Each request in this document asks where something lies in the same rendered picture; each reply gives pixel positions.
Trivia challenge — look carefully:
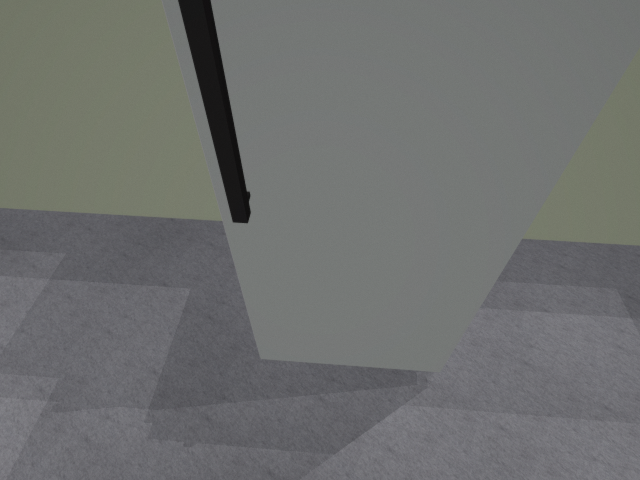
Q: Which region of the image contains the handle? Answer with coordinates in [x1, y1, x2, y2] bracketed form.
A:
[178, 0, 251, 223]

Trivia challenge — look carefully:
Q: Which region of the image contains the fridge door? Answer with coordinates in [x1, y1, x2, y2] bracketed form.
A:
[162, 0, 640, 372]

